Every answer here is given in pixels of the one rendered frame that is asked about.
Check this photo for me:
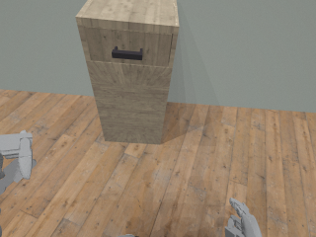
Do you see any cabinet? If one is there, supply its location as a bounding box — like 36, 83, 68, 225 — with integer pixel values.
75, 0, 180, 145

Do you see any drawer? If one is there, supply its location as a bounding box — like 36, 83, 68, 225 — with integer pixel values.
84, 26, 172, 67

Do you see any handle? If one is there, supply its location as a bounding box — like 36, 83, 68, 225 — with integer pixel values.
112, 46, 143, 60

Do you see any left robot hand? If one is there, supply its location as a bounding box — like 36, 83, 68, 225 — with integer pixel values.
0, 129, 37, 195

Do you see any right robot hand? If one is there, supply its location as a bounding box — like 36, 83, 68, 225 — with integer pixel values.
224, 197, 263, 237

